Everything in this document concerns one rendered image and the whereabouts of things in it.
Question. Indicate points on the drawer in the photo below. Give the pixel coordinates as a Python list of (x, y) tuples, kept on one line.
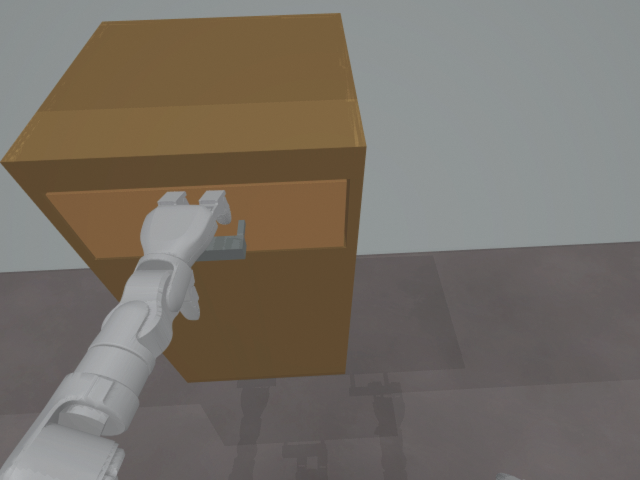
[(278, 215)]

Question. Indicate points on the robot left hand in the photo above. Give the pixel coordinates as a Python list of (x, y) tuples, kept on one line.
[(185, 231)]

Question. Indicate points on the robot left forearm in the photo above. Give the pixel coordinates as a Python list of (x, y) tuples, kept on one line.
[(101, 396)]

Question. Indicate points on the left robot upper arm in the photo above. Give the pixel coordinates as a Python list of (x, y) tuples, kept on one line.
[(63, 453)]

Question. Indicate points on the cabinet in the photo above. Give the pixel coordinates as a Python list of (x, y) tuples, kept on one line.
[(215, 101)]

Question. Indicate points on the handle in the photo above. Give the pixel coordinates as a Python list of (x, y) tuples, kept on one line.
[(226, 247)]

